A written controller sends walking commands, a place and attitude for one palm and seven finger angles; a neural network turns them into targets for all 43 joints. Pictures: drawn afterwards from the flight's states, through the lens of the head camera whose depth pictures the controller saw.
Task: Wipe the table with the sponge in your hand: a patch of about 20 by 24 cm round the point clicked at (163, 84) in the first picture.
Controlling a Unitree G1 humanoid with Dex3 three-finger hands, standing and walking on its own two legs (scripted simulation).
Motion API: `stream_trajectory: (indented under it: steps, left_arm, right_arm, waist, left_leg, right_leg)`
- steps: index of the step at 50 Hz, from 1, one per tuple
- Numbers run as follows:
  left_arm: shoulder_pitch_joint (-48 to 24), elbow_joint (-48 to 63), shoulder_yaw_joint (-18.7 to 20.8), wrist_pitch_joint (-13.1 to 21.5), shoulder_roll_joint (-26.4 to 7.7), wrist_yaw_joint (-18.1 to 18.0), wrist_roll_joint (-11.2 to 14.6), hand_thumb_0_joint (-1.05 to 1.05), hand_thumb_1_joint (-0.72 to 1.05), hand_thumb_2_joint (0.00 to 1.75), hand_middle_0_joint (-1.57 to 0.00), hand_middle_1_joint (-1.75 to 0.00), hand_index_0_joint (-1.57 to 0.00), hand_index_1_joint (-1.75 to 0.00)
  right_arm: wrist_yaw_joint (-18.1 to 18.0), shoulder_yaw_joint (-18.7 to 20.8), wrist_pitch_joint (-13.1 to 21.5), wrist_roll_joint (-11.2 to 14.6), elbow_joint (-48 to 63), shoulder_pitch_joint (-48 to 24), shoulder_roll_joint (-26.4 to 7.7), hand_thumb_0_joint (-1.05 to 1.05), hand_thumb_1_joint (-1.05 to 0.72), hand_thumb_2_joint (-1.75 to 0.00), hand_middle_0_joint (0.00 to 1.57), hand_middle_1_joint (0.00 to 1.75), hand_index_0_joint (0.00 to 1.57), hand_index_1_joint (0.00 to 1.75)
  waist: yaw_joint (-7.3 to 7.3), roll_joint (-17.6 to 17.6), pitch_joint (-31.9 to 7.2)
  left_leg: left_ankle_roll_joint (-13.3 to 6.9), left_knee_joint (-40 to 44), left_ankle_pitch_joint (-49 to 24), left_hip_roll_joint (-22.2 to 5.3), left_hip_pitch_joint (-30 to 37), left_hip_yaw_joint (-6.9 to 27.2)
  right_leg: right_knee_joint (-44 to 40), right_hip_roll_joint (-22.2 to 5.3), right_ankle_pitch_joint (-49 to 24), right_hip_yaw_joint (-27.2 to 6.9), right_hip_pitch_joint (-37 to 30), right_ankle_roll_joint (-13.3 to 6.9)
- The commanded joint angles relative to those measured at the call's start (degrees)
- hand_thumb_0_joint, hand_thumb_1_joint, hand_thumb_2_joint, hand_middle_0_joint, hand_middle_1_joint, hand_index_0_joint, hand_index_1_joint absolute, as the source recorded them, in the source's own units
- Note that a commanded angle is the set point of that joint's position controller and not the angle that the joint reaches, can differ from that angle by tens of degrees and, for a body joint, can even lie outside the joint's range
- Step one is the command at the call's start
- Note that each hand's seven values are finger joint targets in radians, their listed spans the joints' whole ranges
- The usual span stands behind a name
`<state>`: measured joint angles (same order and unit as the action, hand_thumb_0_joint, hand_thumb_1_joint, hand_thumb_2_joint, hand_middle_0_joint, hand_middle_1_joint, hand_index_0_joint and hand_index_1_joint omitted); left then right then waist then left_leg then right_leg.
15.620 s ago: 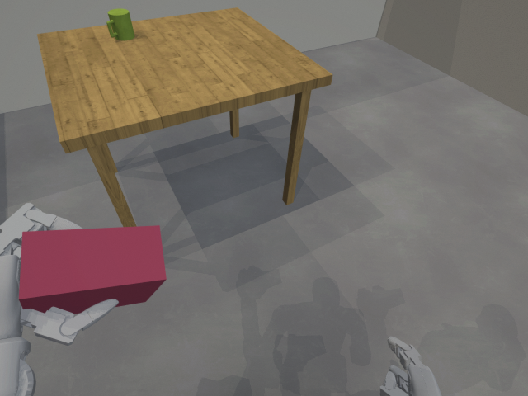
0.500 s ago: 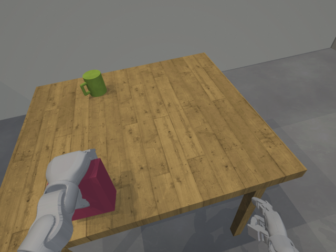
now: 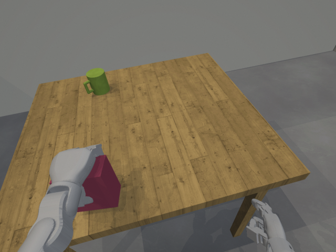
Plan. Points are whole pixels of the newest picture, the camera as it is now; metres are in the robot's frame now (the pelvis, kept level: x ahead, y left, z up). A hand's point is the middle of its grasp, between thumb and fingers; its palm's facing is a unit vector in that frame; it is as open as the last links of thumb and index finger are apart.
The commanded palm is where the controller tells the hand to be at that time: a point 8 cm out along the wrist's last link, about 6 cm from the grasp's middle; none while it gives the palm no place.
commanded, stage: move the sponge above the wiping area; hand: left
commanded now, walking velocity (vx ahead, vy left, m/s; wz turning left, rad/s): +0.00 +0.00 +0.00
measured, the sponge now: (92, 189) +0.24 +0.25 +0.01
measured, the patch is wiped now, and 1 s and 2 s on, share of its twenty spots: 0.00 0.00 0.05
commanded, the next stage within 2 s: lower the sponge onto the table in 0.30 s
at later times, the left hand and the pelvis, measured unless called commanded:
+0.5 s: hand (82, 168) +0.26 +0.25 +0.08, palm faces +0.08 -0.06 -0.99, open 10.5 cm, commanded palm +0.22 +0.27 +0.14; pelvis -0.01 +0.00 +0.00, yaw +0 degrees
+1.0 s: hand (70, 170) +0.25 +0.28 +0.08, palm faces +0.08 -0.06 -0.99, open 10.5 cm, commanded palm +0.22 +0.27 +0.12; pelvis +0.00 +0.00 +0.00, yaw +0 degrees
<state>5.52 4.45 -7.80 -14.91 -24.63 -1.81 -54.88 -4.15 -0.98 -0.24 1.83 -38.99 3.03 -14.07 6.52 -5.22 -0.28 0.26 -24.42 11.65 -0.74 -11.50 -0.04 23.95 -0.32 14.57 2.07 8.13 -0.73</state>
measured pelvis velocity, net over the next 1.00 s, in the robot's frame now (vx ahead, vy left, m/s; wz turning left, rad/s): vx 0.00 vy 0.00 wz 0.00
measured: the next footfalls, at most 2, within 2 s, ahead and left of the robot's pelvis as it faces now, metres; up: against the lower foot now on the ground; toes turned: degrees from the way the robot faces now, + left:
none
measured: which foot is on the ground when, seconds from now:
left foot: down 0.00-1.00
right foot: down 0.00-1.00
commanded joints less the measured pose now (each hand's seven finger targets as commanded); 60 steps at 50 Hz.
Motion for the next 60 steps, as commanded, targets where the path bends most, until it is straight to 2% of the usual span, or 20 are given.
stream_trajectory:
  steps: [1,4,10,15,19,22,24,25,29,30,35,39,41,46,49,50,52,57,59,60]
  left_arm:
    - [-15.2,11.5,15.7,-3.3,-15.4,-8.7,-2.3,0.00,0.10,1.30,-1.20,-1.60,-1.20,-1.60]
    - [-12.3,6.8,15.6,-8.8,-15.1,-7.8,0.5,0.00,0.10,1.30,-1.20,-1.60,-1.20,-1.60]
    - [-15.2,8.4,0.9,-11.5,-5.5,1.1,1.8,0.00,0.10,1.30,-1.20,-1.60,-1.20,-1.60]
    - [-23.2,15.2,4.8,-2.2,-11.6,1.3,-1.8,0.00,0.10,1.30,-1.20,-1.60,-1.20,-1.60]
    - [-23.1,13.3,16.3,1.7,-20.4,-5.5,-3.9,0.00,0.10,1.30,-1.20,-1.60,-1.20,-1.60]
    - [-22.2,7.1,14.2,-1.8,-14.8,-9.7,-2.9,0.00,0.10,1.30,-1.20,-1.60,-1.20,-1.60]
    - [-19.0,4.1,16.3,-6.3,-16.1,-10.5,-0.7,0.00,0.10,1.30,-1.20,-1.60,-1.20,-1.60]
    - [-17.9,4.0,13.2,-8.1,-12.4,-9.9,0.6,0.00,0.10,1.30,-1.20,-1.60,-1.20,-1.60]
    - [-13.6,0.5,9.2,-15.1,-11.5,-3.3,1.8,0.00,0.10,1.30,-1.20,-1.60,-1.20,-1.60]
    - [-13.6,3.0,5.2,-15.3,-8.4,-1.0,2.0,0.00,0.10,1.30,-1.20,-1.60,-1.20,-1.60]
    - [-18.9,11.6,3.8,-7.7,-10.6,4.5,0.9,0.00,0.10,1.30,-1.20,-1.60,-1.20,-1.60]
    - [-22.3,14.9,12.7,1.8,-18.3,0.0,-1.9,0.00,0.10,1.30,-1.20,-1.60,-1.20,-1.60]
    - [-19.5,12.2,15.0,3.8,-17.7,-4.3,-3.5,0.00,0.10,1.30,-1.20,-1.60,-1.20,-1.60]
    - [-17.3,6.6,13.2,-1.3,-12.0,-9.5,-1.1,0.00,0.10,1.30,-1.20,-1.60,-1.20,-1.60]
    - [-13.5,1.6,11.4,-7.2,-10.8,-7.8,0.3,0.00,0.10,1.30,-1.20,-1.60,-1.20,-1.60]
    - [-14.2,2.6,6.6,-8.5,-6.5,-6.5,0.5,0.00,0.10,1.30,-1.20,-1.60,-1.20,-1.60]
    - [-12.8,3.4,3.6,-10.0,-5.4,-4.0,0.4,0.00,0.10,1.30,-1.20,-1.60,-1.20,-1.60]
    - [-14.9,6.1,6.1,-6.4,-9.9,-0.7,-1.1,0.00,0.10,1.30,-1.20,-1.60,-1.20,-1.60]
    - [-19.6,8.9,10.1,-3.2,-14.8,-2.2,-2.5,0.00,0.10,1.30,-1.20,-1.60,-1.20,-1.60]
    - [-19.7,10.1,9.0,-1.6,-12.6,-3.3,-3.3,0.00,0.10,1.30,-1.20,-1.60,-1.20,-1.60]
  right_arm:
    - [0.5,2.5,3.0,0.3,9.3,-11.6,-5.6,0.00,-0.90,-0.90,0.20,0.30,0.20,0.30]
    - [1.1,2.1,1.8,1.1,8.5,-14.8,-6.8,0.00,-0.90,-0.90,0.20,0.30,0.20,0.30]
    - [0.6,0.7,1.9,2.3,10.9,-15.7,-6.2,0.00,-0.90,-0.90,0.20,0.30,0.20,0.30]
    - [-0.5,0.9,3.7,0.6,10.5,-12.1,-5.3,0.00,-0.90,-0.90,0.20,0.30,0.20,0.30]
    - [-1.4,2.0,4.1,-0.5,8.4,-11.1,-6.1,0.00,-0.90,-0.90,0.20,0.30,0.20,0.30]
    - [-0.9,2.1,3.6,0.5,7.8,-12.1,-5.4,0.00,-0.90,-0.90,0.20,0.30,0.20,0.30]
    - [-0.2,2.0,2.8,1.1,7.3,-14.1,-6.3,0.00,-0.90,-0.90,0.20,0.30,0.20,0.30]
    - [0.2,1.9,2.7,1.4,7.9,-14.7,-5.8,0.00,-0.90,-0.90,0.20,0.30,0.20,0.30]
    - [0.8,1.2,0.9,2.2,8.4,-17.4,-7.5,0.00,-0.90,-0.90,0.20,0.30,0.20,0.30]
    - [1.0,0.9,0.8,2.4,9.7,-17.3,-7.1,0.00,-0.90,-0.90,0.20,0.30,0.20,0.30]
    - [0.2,0.6,2.1,1.6,11.3,-14.2,-6.2,0.00,-0.90,-0.90,0.20,0.30,0.20,0.30]
    - [-1.1,1.7,3.6,-0.1,9.6,-10.8,-6.1,0.00,-0.90,-0.90,0.20,0.30,0.20,0.30]
    - [-1.6,2.4,4.2,-0.6,8.9,-8.9,-5.6,0.00,-0.90,-0.90,0.20,0.30,0.20,0.30]
    - [-0.4,2.9,3.7,0.7,8.1,-11.1,-5.9,0.00,-0.90,-0.90,0.20,0.30,0.20,0.30]
    - [0.3,2.3,2.5,1.4,7.7,-13.9,-7.1,0.00,-0.90,-0.90,0.20,0.30,0.20,0.30]
    - [0.6,2.1,2.4,1.8,8.6,-14.2,-6.6,0.00,-0.90,-0.90,0.20,0.30,0.20,0.30]
    - [0.9,2.0,2.0,1.8,9.1,-14.7,-6.9,0.00,-0.90,-0.90,0.20,0.30,0.20,0.30]
    - [0.5,1.6,1.9,0.9,9.5,-12.6,-6.7,0.00,-0.90,-0.90,0.20,0.30,0.20,0.30]
    - [-0.1,1.8,2.3,0.4,9.3,-11.9,-6.7,0.00,-0.90,-0.90,0.20,0.30,0.20,0.30]
    - [-0.4,1.9,2.8,0.2,9.6,-11.0,-5.8,0.00,-0.90,-0.90,0.20,0.30,0.20,0.30]
  waist:
    - [2.04,0.0,-13.7]
    - [2.11,2.0,-10.7]
    - [-1.37,2.7,-9.2]
    - [-1.21,1.1,-14.4]
    - [1.25,0.0,-14.3]
    - [1.26,0.4,-12.3]
    - [2.50,0.4,-11.8]
    - [1.99,2.0,-12.7]
    - [0.57,4.4,-8.5]
    - [-0.10,4.3,-9.3]
    - [-1.95,4.8,-11.9]
    - [-0.39,1.2,-13.1]
    - [0.47,0.4,-13.6]
    - [0.82,-0.4,-13.0]
    - [0.70,2.7,-10.4]
    - [-0.20,3.3,-10.9]
    - [-0.51,4.3,-11.4]
    - [-1.14,6.8,-12.0]
    - [-0.68,4.0,-12.3]
    - [-0.39,2.1,-14.1]
  left_leg:
    - [-1.5,1.2,-16.9,1.4,8.4,2.6]
    - [-1.3,2.3,-13.8,1.8,6.6,2.4]
    - [-2.9,2.7,-7.7,2.3,5.7,2.4]
    - [-3.5,1.5,-7.8,2.2,8.5,3.1]
    - [-2.2,2.1,-10.4,2.1,9.8,3.7]
    - [-1.3,2.2,-12.0,1.7,8.0,2.4]
    - [-1.1,2.9,-11.3,2.0,7.5,2.3]
    - [-1.3,2.6,-11.5,1.7,6.8,1.2]
    - [-1.8,2.8,-10.4,2.6,4.3,1.6]
    - [-2.3,2.6,-10.1,2.5,4.2,1.4]
    - [-3.9,0.5,-8.6,2.5,6.6,2.2]
    - [-3.3,0.1,-10.3,2.2,9.6,3.1]
    - [-2.6,-0.2,-13.4,2.4,9.8,2.7]
    - [-1.3,1.2,-13.1,1.5,7.8,2.1]
    - [-1.3,2.7,-10.9,1.7,5.7,2.1]
    - [-1.7,2.5,-10.8,1.5,5.2,1.4]
    - [-2.1,2.1,-11.4,1.9,5.3,1.8]
    - [-3.0,0.8,-10.2,2.2,5.3,2.3]
    - [-2.9,1.0,-8.9,1.9,6.6,2.9]
    - [-3.1,0.5,-10.4,2.2,7.3,2.3]
  right_leg:
    - [-3.1,1.2,-14.6,-3.1,-0.8,-3.8]
    - [-4.2,1.0,-13.2,-4.1,-1.3,-3.4]
    - [-4.4,0.4,-7.5,-1.3,1.3,-2.0]
    - [-3.8,1.1,-6.5,-1.5,1.2,-2.5]
    - [-5.1,2.1,-8.2,-5.1,0.3,-4.1]
    - [-5.0,1.4,-9.3,-4.0,0.8,-4.0]
    - [-5.4,1.4,-9.4,-5.5,-0.9,-4.0]
    - [-4.6,0.7,-10.6,-4.0,-1.9,-3.0]
    - [-4.6,0.4,-11.6,-3.9,-1.2,-2.2]
    - [-3.9,0.1,-11.9,-2.4,-1.3,-1.8]
    - [-3.8,0.3,-9.6,-1.8,1.0,-1.6]
    - [-4.8,1.5,-10.2,-4.5,1.9,-3.0]
    - [-4.3,1.5,-12.2,-4.0,1.8,-3.6]
    - [-4.0,1.1,-11.4,-2.7,1.8,-3.4]
    - [-4.5,1.0,-10.3,-2.9,0.8,-2.9]
    - [-4.0,0.6,-10.8,-1.6,0.8,-2.3]
    - [-3.6,0.5,-12.3,-1.3,0.3,-2.1]
    - [-3.3,0.8,-11.8,-1.4,0.9,-1.9]
    - [-3.8,1.5,-9.2,-2.9,2.0,-2.7]
    - [-3.3,1.3,-9.9,-1.9,1.4,-2.7]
